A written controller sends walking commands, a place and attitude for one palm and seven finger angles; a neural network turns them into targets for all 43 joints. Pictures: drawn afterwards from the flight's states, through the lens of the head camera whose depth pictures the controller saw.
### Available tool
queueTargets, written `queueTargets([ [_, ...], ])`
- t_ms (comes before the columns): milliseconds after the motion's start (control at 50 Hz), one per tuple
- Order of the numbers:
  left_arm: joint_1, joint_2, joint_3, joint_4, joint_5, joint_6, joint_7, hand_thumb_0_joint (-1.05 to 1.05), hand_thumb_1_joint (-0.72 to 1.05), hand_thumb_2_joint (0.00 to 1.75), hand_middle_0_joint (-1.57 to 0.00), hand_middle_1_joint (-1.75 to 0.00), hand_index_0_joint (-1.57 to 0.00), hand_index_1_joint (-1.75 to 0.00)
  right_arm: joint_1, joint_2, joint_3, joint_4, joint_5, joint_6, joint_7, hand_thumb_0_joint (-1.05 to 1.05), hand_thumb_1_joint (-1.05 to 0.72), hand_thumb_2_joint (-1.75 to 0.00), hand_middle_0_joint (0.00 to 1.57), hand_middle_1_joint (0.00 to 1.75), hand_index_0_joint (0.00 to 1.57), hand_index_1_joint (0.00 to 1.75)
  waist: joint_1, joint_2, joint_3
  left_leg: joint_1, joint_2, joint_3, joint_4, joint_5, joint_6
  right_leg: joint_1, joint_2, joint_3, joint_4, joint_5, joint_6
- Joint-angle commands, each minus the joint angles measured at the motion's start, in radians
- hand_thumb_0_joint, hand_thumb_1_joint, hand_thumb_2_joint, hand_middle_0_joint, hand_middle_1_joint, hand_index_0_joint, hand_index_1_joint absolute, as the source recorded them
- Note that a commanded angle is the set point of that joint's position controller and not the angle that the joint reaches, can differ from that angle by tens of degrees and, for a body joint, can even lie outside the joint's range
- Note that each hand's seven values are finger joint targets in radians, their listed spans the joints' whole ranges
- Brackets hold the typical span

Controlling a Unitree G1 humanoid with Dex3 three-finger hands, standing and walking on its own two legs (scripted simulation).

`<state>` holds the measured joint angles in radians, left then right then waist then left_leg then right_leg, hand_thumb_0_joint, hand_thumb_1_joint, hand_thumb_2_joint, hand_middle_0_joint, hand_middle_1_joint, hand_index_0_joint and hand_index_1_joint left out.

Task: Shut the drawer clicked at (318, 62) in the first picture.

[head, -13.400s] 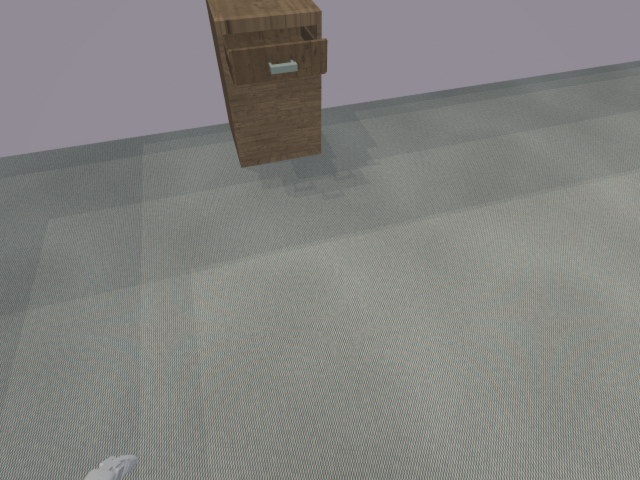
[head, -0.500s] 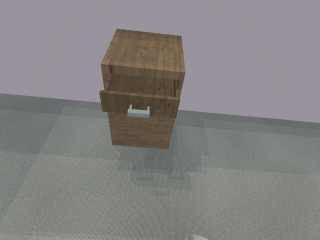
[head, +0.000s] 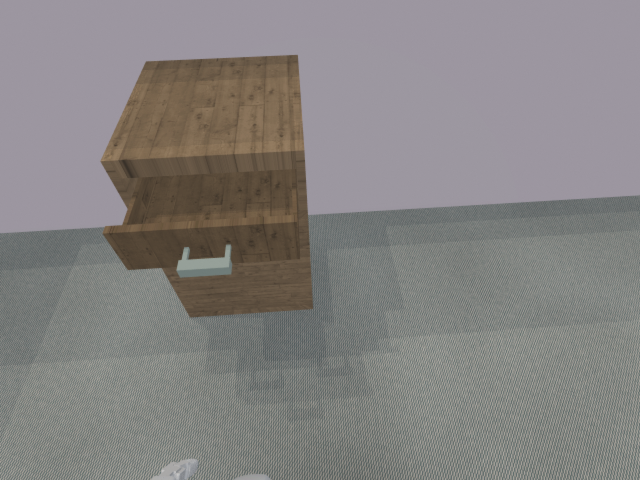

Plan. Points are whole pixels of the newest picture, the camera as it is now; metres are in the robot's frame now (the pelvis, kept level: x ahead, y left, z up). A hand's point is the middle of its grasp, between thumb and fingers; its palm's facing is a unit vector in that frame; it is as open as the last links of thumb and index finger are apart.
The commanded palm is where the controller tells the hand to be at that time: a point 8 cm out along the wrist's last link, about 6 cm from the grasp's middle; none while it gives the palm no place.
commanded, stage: take the last steps up to it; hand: left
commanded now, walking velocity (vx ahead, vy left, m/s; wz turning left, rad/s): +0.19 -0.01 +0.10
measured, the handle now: (206, 258) +0.55 +0.25 -0.18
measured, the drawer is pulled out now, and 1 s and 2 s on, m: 0.16 0.16 0.16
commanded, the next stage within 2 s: come to a stop and stand still in 0.14 s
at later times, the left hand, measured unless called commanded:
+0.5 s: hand out of the picture +0.05 +0.16 -0.17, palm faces +0.09 -0.99 -0.14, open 7.4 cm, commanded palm none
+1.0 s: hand out of the picture +0.07 +0.11 -0.13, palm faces +0.07 -0.96 -0.27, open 7.3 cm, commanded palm none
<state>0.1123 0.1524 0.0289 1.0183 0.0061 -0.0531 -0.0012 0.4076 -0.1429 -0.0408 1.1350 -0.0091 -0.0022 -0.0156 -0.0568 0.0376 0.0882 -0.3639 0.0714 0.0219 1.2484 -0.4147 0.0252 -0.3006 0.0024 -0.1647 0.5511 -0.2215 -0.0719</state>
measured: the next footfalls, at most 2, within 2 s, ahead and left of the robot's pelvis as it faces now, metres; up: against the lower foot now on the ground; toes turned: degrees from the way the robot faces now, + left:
left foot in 0.32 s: +0.17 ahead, +0.12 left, +0.00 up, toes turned +7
right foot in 0.72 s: +0.09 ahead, -0.15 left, +0.00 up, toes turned -3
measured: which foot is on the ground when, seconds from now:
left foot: up 0.00-0.30, down 0.32-0.76, up 0.78-1.00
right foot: down 0.00-0.42, up 0.44-0.70, down 0.72-1.00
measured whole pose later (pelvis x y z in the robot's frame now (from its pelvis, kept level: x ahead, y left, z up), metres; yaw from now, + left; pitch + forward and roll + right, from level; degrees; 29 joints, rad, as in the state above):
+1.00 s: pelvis +0.06 -0.07 +0.02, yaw +0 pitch +0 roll +4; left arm 0.28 0.13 0.02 1.05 0.02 0.00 0.02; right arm 0.28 -0.25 -0.06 1.09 -0.02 0.06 0.00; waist 0.01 0.04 0.03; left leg -0.39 0.00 0.00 0.91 -0.32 -0.05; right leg -0.16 -0.04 -0.06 0.39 -0.23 -0.05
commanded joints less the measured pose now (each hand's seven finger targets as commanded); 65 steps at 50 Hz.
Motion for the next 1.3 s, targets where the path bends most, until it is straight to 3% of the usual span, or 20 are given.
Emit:
queueTargets([
  [0,0.108,0.094,0.016,-0.001,0.008,-0.013,0.023,0.00,0.90,0.90,-0.20,-0.30,-0.20,-0.30,0.082,-0.016,-0.015,-0.048,-0.017,0.002,0.004,0.00,-0.90,-0.90,0.20,0.30,0.20,0.30,0.002,-0.109,-0.020,-0.063,0.054,-0.016,-0.080,0.101,-0.019,-0.049,-0.275,0.187,-0.371,0.116,-0.081],
  [240,0.248,0.114,0.021,0.069,0.012,-0.012,0.023,0.00,0.90,0.90,-0.20,-0.30,-0.20,-0.30,-0.197,-0.032,0.004,-0.121,-0.012,-0.032,0.013,0.00,-0.90,-0.90,0.20,0.30,0.20,0.30,0.072,-0.109,-0.052,0.022,-0.003,0.052,-0.660,0.149,-0.041,0.197,-0.257,0.182,-0.247,0.427,-0.093],
  [280,0.243,0.084,0.006,0.080,0.004,0.001,0.032,0.00,0.90,0.90,-0.20,-0.30,-0.20,-0.30,-0.126,-0.053,0.012,-0.083,-0.008,-0.045,-0.001,0.00,-0.90,-0.90,0.20,0.30,0.20,0.30,0.045,-0.035,-0.103,0.233,0.017,0.013,-0.837,0.516,-0.039,0.152,-0.177,0.127,-0.099,0.461,-0.013],
  [320,0.298,0.025,-0.016,0.089,-0.007,0.013,0.044,0.00,0.90,0.90,-0.20,-0.30,-0.20,-0.30,-0.099,-0.135,0.009,-0.069,-0.002,-0.046,-0.022,0.00,-0.90,-0.90,0.20,0.30,0.20,0.30,0.060,0.113,-0.178,0.407,0.214,-0.117,-0.777,1.102,0.056,0.060,-0.098,0.092,-0.072,0.080,0.068],
  [340,0.306,0.027,-0.019,0.096,-0.002,0.023,0.049,0.00,0.90,0.90,-0.20,-0.30,-0.20,-0.30,-0.120,-0.144,0.006,-0.066,0.000,-0.033,-0.027,0.00,-0.90,-0.90,0.20,0.30,0.20,0.30,0.059,0.097,-0.137,0.376,0.235,-0.095,-0.798,1.083,0.083,0.070,-0.090,0.094,-0.079,-0.080,0.073],
  [420,0.289,0.080,-0.007,0.087,0.002,0.066,0.048,0.00,0.90,0.90,-0.20,-0.30,-0.20,-0.30,-0.170,-0.152,-0.001,-0.080,0.010,-0.011,-0.050,0.00,-0.90,-0.90,0.20,0.30,0.20,0.30,0.059,0.129,-0.059,0.310,0.247,-0.143,-0.891,1.103,0.124,0.028,-0.088,0.116,0.060,-0.192,0.085],
  [540,0.269,0.063,0.025,0.030,0.012,0.097,0.045,0.00,0.90,0.90,-0.20,-0.30,-0.20,-0.30,-0.205,-0.189,-0.045,-0.121,-0.007,0.016,-0.052,0.00,-0.90,-0.90,0.20,0.30,0.20,0.30,0.056,0.042,-0.175,0.306,0.295,-0.144,-0.880,0.932,0.201,-0.079,-0.065,0.177,0.380,-0.323,0.091],
  [600,0.267,0.042,0.026,0.007,0.011,0.092,0.039,0.00,0.90,0.90,-0.20,-0.30,-0.20,-0.30,-0.259,-0.186,-0.047,-0.144,-0.014,0.017,-0.035,0.00,-0.90,-0.90,0.20,0.30,0.20,0.30,0.073,0.054,-0.203,0.217,0.250,-0.102,-0.896,0.694,0.163,-0.007,-0.064,0.150,0.292,-0.267,0.089],
  [660,0.327,0.037,0.018,0.039,0.012,0.072,0.036,0.00,0.90,0.90,-0.20,-0.30,-0.20,-0.30,-0.283,-0.164,-0.037,-0.136,-0.010,0.019,-0.014,0.00,-0.90,-0.90,0.20,0.30,0.20,0.30,0.103,0.063,-0.198,0.100,0.158,-0.064,-0.879,0.238,0.081,0.164,-0.052,0.099,-0.019,-0.067,0.094],
  [680,0.330,0.065,0.015,0.050,0.019,0.059,0.037,0.00,0.90,0.90,-0.20,-0.30,-0.20,-0.30,-0.267,-0.128,-0.029,-0.127,-0.004,0.022,-0.007,0.00,-0.90,-0.90,0.20,0.30,0.20,0.30,0.102,-0.034,-0.174,0.048,0.084,-0.034,-0.824,0.097,0.028,0.203,-0.073,0.145,-0.168,-0.038,0.094],
  [700,0.286,0.130,0.014,0.039,0.024,0.046,0.038,0.00,0.90,0.90,-0.20,-0.30,-0.20,-0.30,-0.256,-0.065,-0.016,-0.132,0.006,0.030,-0.001,0.00,-0.90,-0.90,0.20,0.30,0.20,0.30,0.080,-0.215,-0.105,0.001,-0.006,0.019,-0.728,-0.016,-0.032,0.119,-0.221,0.346,-0.314,-0.200,0.052],
  [720,0.218,0.186,0.017,0.006,0.019,0.049,0.035,0.00,0.90,0.90,-0.20,-0.30,-0.20,-0.30,-0.270,-0.065,-0.010,-0.149,-0.001,0.037,0.009,0.00,-0.90,-0.90,0.20,0.30,0.20,0.30,0.077,-0.283,-0.015,0.011,-0.027,0.029,-0.681,-0.025,-0.049,-0.030,-0.320,0.454,-0.435,-0.384,-0.004],
  [740,0.172,0.213,0.019,-0.016,0.020,0.055,0.032,0.00,0.90,0.90,-0.20,-0.30,-0.20,-0.30,-0.272,-0.092,-0.016,-0.147,-0.007,0.040,0.018,0.00,-0.90,-0.90,0.20,0.30,0.20,0.30,0.074,-0.205,0.022,0.058,-0.024,0.016,-0.622,-0.021,-0.046,-0.126,-0.339,0.465,-0.472,-0.510,-0.036],
  [760,0.161,0.212,0.028,-0.017,0.019,0.046,0.036,0.00,0.90,0.90,-0.20,-0.30,-0.20,-0.30,-0.292,-0.094,-0.017,-0.142,-0.012,0.044,0.018,0.00,-0.90,-0.90,0.20,0.30,0.20,0.30,0.093,-0.281,0.085,-0.019,-0.021,-0.008,-0.570,0.012,-0.041,-0.125,-0.319,0.512,-0.487,-0.453,-0.032],
  [800,0.169,0.183,0.024,-0.005,0.015,0.039,0.038,0.00,0.90,0.90,-0.20,-0.30,-0.20,-0.30,-0.238,-0.115,-0.017,-0.109,-0.014,0.041,0.013,0.00,-0.90,-0.90,0.20,0.30,0.20,0.30,0.079,-0.168,0.119,-0.059,-0.016,-0.031,-0.499,0.066,-0.039,-0.045,-0.328,0.470,-0.447,-0.256,-0.027],
  [860,0.194,0.193,0.034,-0.011,0.010,0.035,0.035,0.00,0.90,0.90,-0.20,-0.30,-0.20,-0.30,-0.170,-0.126,-0.023,-0.090,-0.012,0.039,0.019,0.00,-0.90,-0.90,0.20,0.30,0.20,0.30,0.085,-0.105,0.053,-0.105,-0.035,-0.032,-0.393,0.101,-0.053,0.091,-0.309,0.374,-0.372,-0.031,-0.042],
  [1000,0.294,0.180,0.048,0.010,0.014,0.033,0.055,0.00,0.90,0.90,-0.20,-0.30,-0.20,-0.30,-0.168,-0.145,-0.028,-0.130,-0.011,0.052,0.011,0.00,-0.90,-0.90,0.20,0.30,0.20,0.30,0.119,-0.180,-0.083,-0.197,-0.039,-0.064,-0.265,0.073,-0.086,0.326,-0.346,0.339,-0.247,0.407,-0.077],
  [1180,0.251,0.178,0.042,0.027,0.028,0.041,0.040,0.00,0.90,0.90,-0.20,-0.30,-0.20,-0.30,-0.196,-0.098,-0.009,-0.132,0.003,0.030,0.010,0.00,-0.90,-0.90,0.20,0.30,0.20,0.30,0.107,-0.272,-0.052,0.035,-0.050,0.010,-0.570,0.028,-0.066,0.152,-0.296,0.311,-0.283,0.215,-0.080],
  [1240,0.207,0.172,0.037,0.039,0.017,0.047,0.039,0.00,0.90,0.90,-0.20,-0.30,-0.20,-0.30,-0.120,-0.084,0.000,-0.094,0.003,0.015,0.002,0.00,-0.90,-0.90,0.20,0.30,0.20,0.30,0.058,-0.237,-0.059,0.231,-0.062,0.036,-0.805,0.205,-0.059,0.046,-0.233,0.252,-0.226,0.108,-0.021],
  [1280,0.222,0.118,0.021,0.043,0.009,0.055,0.036,0.00,0.90,0.90,-0.20,-0.30,-0.20,-0.30,-0.088,-0.133,-0.003,-0.077,0.004,-0.005,-0.005,0.00,-0.90,-0.90,0.20,0.30,0.20,0.30,0.055,-0.073,-0.071,0.333,0.025,-0.048,-0.888,0.287,-0.036,-0.040,-0.142,0.203,-0.122,-0.022,0.034],
])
